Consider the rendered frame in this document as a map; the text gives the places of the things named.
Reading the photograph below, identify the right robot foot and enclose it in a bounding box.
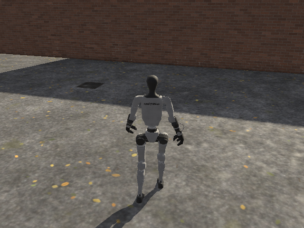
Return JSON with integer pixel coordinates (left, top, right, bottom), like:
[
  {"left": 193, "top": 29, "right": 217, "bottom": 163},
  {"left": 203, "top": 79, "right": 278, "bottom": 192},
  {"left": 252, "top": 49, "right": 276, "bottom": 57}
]
[{"left": 157, "top": 178, "right": 164, "bottom": 189}]

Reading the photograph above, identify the robot right hand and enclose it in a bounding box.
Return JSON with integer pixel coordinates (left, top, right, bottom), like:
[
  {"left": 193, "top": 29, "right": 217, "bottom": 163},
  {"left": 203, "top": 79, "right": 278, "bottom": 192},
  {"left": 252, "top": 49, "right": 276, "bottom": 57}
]
[{"left": 173, "top": 134, "right": 184, "bottom": 146}]

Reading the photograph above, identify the right robot upper arm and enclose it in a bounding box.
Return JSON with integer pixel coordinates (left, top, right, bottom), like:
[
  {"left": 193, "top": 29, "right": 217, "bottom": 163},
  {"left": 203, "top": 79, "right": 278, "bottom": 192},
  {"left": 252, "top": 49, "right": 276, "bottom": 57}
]
[{"left": 162, "top": 96, "right": 176, "bottom": 123}]

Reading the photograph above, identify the right robot forearm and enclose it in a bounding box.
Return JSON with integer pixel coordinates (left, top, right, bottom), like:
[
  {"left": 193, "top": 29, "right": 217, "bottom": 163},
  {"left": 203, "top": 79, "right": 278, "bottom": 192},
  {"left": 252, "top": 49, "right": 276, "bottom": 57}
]
[{"left": 171, "top": 115, "right": 182, "bottom": 136}]

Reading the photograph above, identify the left robot forearm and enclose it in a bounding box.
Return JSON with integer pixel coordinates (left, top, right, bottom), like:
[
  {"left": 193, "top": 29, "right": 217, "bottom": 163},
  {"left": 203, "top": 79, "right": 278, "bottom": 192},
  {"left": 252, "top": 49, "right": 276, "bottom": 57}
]
[{"left": 126, "top": 114, "right": 134, "bottom": 128}]

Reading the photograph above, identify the robot left hand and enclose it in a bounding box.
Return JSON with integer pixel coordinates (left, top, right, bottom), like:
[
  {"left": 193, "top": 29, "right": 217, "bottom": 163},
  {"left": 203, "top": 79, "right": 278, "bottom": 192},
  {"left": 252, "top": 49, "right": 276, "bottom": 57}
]
[{"left": 126, "top": 125, "right": 137, "bottom": 133}]

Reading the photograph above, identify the left robot shin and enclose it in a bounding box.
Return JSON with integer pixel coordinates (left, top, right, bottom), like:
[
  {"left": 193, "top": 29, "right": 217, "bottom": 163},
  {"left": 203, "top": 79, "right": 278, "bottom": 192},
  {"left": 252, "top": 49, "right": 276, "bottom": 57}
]
[{"left": 137, "top": 162, "right": 145, "bottom": 197}]

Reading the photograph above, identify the left robot upper arm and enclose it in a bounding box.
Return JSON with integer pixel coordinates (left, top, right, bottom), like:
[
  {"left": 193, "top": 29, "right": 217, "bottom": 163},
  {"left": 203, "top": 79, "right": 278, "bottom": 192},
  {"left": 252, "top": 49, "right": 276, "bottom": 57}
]
[{"left": 129, "top": 95, "right": 143, "bottom": 121}]

